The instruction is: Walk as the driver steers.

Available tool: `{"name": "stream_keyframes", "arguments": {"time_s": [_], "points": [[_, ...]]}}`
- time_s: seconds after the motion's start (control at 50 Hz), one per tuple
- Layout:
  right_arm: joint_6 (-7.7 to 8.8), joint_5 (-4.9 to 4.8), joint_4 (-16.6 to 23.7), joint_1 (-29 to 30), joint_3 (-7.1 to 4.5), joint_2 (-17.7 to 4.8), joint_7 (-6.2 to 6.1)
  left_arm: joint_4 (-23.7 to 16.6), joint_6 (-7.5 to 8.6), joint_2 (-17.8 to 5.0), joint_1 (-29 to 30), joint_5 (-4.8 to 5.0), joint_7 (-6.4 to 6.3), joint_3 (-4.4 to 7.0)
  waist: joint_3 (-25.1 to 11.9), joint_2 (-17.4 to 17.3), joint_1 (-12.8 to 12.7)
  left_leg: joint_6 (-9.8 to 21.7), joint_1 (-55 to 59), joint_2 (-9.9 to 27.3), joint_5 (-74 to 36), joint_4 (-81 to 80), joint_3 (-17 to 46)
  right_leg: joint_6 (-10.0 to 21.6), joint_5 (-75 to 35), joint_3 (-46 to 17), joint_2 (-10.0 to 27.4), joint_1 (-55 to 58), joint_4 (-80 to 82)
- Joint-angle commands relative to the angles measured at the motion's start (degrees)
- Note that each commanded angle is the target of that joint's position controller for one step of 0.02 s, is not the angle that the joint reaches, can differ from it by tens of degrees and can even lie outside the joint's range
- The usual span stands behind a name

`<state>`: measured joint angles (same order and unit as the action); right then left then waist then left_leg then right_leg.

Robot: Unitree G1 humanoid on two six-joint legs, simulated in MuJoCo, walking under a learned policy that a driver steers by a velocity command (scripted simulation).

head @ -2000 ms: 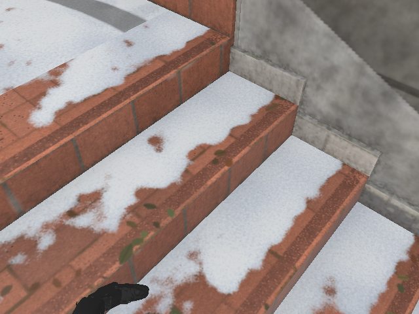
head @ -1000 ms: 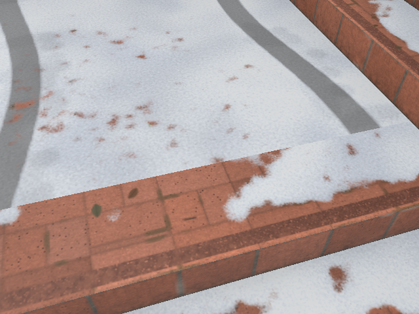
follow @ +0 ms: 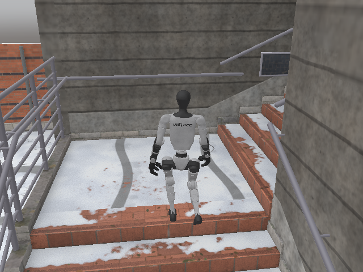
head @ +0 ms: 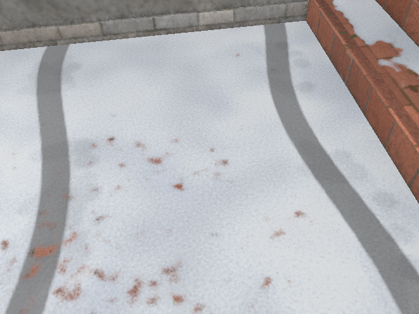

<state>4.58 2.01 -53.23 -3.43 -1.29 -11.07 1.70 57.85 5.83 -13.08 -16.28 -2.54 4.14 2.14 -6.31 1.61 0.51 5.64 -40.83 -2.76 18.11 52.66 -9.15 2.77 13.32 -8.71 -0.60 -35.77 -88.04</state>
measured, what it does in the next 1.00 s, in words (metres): climbs: right foot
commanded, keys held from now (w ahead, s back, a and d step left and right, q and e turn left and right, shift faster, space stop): no key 0.52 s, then w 0.48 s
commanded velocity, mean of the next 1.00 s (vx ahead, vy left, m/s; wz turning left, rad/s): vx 0.17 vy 0.00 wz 0.00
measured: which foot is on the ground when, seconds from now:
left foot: down 0.00-0.78, up 0.80-1.00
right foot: up 0.00-0.20, down 0.22-1.00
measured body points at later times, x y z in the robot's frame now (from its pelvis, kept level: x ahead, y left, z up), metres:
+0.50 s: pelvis +0.10 -0.03 +0.06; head +0.11 -0.03 +0.51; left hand +0.21 +0.20 -0.07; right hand +0.20 -0.27 -0.08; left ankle +0.09 +0.08 -0.67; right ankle +0.15 -0.15 -0.67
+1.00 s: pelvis +0.25 -0.06 +0.07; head +0.26 -0.06 +0.52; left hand +0.21 +0.14 -0.08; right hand +0.42 -0.28 -0.05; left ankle +0.29 +0.07 -0.59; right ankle +0.15 -0.15 -0.67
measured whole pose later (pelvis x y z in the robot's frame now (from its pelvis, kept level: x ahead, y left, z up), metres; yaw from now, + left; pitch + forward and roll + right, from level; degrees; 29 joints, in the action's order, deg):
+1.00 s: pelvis +0.25 -0.06 +0.07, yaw +1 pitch +2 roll -1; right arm 5.0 3.5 -52.2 -5.3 -4.1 -10.1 3.2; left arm 57.2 6.8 -6.3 -25.9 -4.4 -0.1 0.9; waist -2.1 -1.3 -2.5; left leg 5.6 -36.9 3.3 9.4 63.1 0.4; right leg 3.0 14.5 3.8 -2.7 1.9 -10.5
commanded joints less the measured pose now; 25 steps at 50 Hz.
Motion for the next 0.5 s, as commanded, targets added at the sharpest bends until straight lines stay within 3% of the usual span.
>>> {"name": "stream_keyframes", "arguments": {"time_s": [0.02,0.04,0.06,0.08,0.1,0.12,0.14,0.16,0.2,0.22,0.24,0.26,0.28,0.3,0.32,0.36,0.42,0.5], "points": [[1.9,-0.87,1.13,5.96,1.88,6.38,-1.06,-3.08,-1.06,5.93,-1.44,-0.56,-1.74,-2.23,-3.35,0.38,-5.43,8.34,8.33,13.03,-13.35,-28.67,24.6,1.04,5.5,-1.93,4.18,-10.12,-3.83],[2.64,-0.26,1.35,5.12,1.33,4.31,-1.3,-4.14,-0.76,2.73,0.91,-0.94,-2.09,-1.49,-4.82,2.46,-5.32,7.42,9.67,12.15,-15.98,-28.76,20.86,-0.96,2.52,-0.84,5.04,-9.49,3.09],[3.22,-0.07,2.73,5.77,0.65,1.56,-1.31,-4.31,-0.35,1.6,2.48,-1.14,-1.88,-1.23,-6.16,0.96,-5.07,6.29,9.86,10.3,-21.37,-29.05,16.48,-2.31,0.79,0.46,5.25,-6.78,6.06],[3.48,-0.14,4.4,8.59,0.58,-0.11,-0.07,-4.33,-0.46,1.76,2.29,-0.18,-0.45,-1.31,-5.23,0.9,-7.39,3.57,6.66,7.76,-24.99,-30.67,8.73,-5.04,3.47,5.03,6.43,1.14,16.56],[3.83,-0.8,6.07,10.01,-0.35,-3.92,0.54,-4.83,-0.39,-0.31,3.23,0.23,0.4,-0.87,-4.52,-0.43,-7.47,1.71,3.76,5.57,-25.47,-32.34,4.92,-7.46,6.48,7.86,6.19,8.86,25.9],[4.63,-1.42,6.54,9.13,-0.43,-5.18,0.97,-4.55,0.1,-1.79,4.2,0.24,1.05,-0.14,-2.62,-4.68,-7.01,0.19,2.0,4.49,-25.98,-33.04,4.01,-8.61,3.93,8.56,6.01,14.92,28.1],[4.86,-1.42,6.45,8.03,-0.82,-6.37,1.51,-4.76,0.7,-3.29,4.27,0.08,1.08,0.19,-1.18,-3.59,-6.32,1.29,3.45,6.45,-25.65,-31.74,6.14,-8.7,-2.99,7.69,5.95,15.75,30.65],[4.74,-1.41,6.42,6.51,-1.06,-7.14,2.26,-5.21,1.08,-3.24,5.35,0.02,0.9,0.26,0.26,-3.14,-5.78,3.29,7.14,8.62,-25.58,-30.16,8.19,-8.71,-4.89,7.82,5.62,14.6,35.7],[4.14,-1.97,4.79,2.78,-0.99,-6.16,3.97,-6.67,1.46,-4.04,6.79,1.07,0.06,0.7,1.2,-2.39,-5.09,4.89,12.8,10.99,-21.69,-25.78,11.41,-7.13,-7.97,8.74,5.53,16.19,47.94],[0.81,-0.56,2.55,-5.86,0.23,-2.74,-0.06,-5.48,-1.73,0.61,3.62,2.86,-3.48,-1.35,-3.05,-7.68,-3.11,4.48,16.23,10.28,-16.38,-25.16,10.61,-2.27,-7.49,8.17,4.98,19.53,58.71],[-0.03,-0.61,1.58,-8.6,0.61,-0.73,-1.46,-6.3,-2.93,-4.95,5.54,2.1,-4.67,-0.28,-0.23,-1.17,-0.4,1.58,13.99,6.57,-8.3,-19.05,8.85,0.61,-16.28,0.91,9.52,20.87,60.67],[-0.15,-0.6,0.91,-13.7,0.53,0.12,-2.0,-8.23,-3.9,-9.7,8.76,1.12,-5.4,0.41,-0.15,9.98,4.24,-1.22,9.82,2.15,2.47,-15.31,6.35,6.01,-22.65,-4.67,14.4,23.75,62.01],[-0.66,-1.03,0.66,-13.15,0.59,-0.76,-2.73,-8.14,-4.43,-5.96,9.52,0.84,-5.36,0.17,-3.32,14.01,2.94,-2.21,13.61,3.24,1.24,-17.13,7.09,8.7,-5.67,-7.96,14.91,21.67,65.19],[-1.25,-1.59,1.57,-8.49,-0.11,-3.39,-3.15,-8.86,-4.41,-4.5,11.45,0.94,-5.26,0.23,-1.28,9.76,1.9,-2.14,17.55,3.32,-1.28,-19.82,7.29,6.72,5.12,-6.78,12.29,16.07,67.49],[-2.06,-1.74,1.87,-5.57,-0.33,-3.63,-3.33,-9.17,-4.35,-3.4,13.37,1.24,-5.32,-0.08,-0.02,6.45,1.48,-2.31,20.7,3.92,-2.77,-22.47,7.77,4.4,9.12,-4.04,10.16,13.33,68.25],[-2.66,-1.21,1.41,-4.74,-0.66,-3.83,-3.27,-8.46,-3.77,-3.92,13.98,2.32,-5.57,0.23,0.89,2.9,1.36,-2.27,24.33,5.11,-3.97,-26.3,8.77,1.42,6.23,1.41,6.83,12.9,66.53],[-2.04,-1.4,0.04,-4.86,-0.94,-4.5,-3.06,-6.12,-3.27,-3.23,10.32,2.47,-5.74,0.46,0.58,-1.83,-0.06,-1.21,25.48,5.6,-7.8,-29.57,9.64,0.62,-4.66,5.47,4.3,18.28,63.83],[-2.48,-1.44,-1.47,-5.53,-0.86,-4.42,-3.14,-4.15,-3.71,-2.72,8.56,2.48,-5.81,0.74,1.26,-2.46,-0.3,-0.97,26.95,5.99,-10.32,-30.4,9.41,0.85,-9.61,6.86,3.87,21.25,63.46]]}}
Keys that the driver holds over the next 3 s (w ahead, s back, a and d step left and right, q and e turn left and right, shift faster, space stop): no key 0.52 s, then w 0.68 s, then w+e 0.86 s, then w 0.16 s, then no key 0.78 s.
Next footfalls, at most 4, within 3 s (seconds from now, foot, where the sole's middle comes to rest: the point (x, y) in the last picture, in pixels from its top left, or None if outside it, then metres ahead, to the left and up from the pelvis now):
0.22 right None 0.19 -0.15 -0.71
1.20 left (198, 308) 0.53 0.08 -0.71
1.78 right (273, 231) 0.80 -0.18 -0.71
2.26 left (245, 158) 1.14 -0.11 -0.71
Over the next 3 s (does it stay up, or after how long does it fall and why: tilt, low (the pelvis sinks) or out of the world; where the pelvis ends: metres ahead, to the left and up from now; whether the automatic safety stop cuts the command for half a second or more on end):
stays up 1.07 -0.21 0.06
